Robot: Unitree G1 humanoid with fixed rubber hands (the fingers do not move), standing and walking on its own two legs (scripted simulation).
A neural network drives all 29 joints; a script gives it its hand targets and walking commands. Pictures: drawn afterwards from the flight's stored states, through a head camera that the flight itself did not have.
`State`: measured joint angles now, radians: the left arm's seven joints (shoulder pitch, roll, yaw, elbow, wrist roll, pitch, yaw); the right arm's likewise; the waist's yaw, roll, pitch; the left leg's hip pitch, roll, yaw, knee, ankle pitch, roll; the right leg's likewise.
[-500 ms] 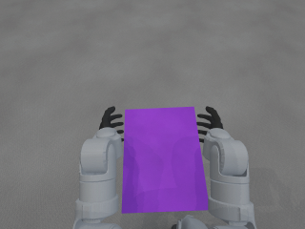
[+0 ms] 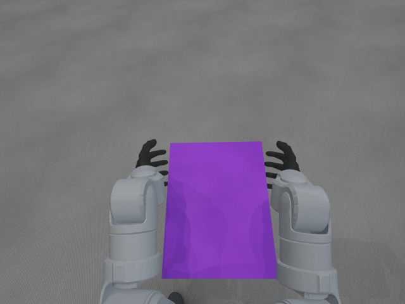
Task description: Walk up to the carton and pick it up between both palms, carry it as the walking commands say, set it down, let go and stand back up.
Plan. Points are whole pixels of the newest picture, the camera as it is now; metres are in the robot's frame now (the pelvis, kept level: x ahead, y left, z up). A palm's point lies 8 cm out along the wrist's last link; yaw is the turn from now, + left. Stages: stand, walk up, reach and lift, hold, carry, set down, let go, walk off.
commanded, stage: carry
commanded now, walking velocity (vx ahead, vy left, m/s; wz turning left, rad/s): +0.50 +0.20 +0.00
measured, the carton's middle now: (216, 213) +0.30 +0.00 -0.01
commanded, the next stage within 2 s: none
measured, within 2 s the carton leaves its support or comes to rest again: neither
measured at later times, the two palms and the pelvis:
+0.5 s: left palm (147, 79) +0.65 +0.19 +0.08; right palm (239, 81) +0.65 -0.07 +0.07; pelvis +0.34 +0.06 +0.00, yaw +0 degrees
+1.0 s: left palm (141, 39) +0.84 +0.24 +0.10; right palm (220, 40) +0.83 -0.02 +0.10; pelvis +0.54 +0.12 +0.01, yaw -3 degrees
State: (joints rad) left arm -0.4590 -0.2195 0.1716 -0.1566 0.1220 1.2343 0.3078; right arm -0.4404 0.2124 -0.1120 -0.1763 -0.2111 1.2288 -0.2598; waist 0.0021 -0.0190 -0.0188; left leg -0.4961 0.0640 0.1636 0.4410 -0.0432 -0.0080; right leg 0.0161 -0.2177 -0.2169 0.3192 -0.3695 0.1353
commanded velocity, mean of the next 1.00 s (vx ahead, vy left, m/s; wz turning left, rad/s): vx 0.06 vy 0.02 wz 0.00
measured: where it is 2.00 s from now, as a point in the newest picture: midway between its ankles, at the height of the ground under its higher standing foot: (190, 176)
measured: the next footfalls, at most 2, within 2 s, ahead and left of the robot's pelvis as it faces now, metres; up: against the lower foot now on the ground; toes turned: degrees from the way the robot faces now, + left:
left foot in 0.02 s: +0.19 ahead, +0.15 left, +0.00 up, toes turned +9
right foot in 0.42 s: +0.45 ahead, -0.01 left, +0.00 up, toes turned -13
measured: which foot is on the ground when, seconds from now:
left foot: up 0.00-0.00, down 0.02-0.48, up 0.50-0.68, down 0.70-1.00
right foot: down 0.00-0.04, up 0.06-0.40, down 0.42-1.00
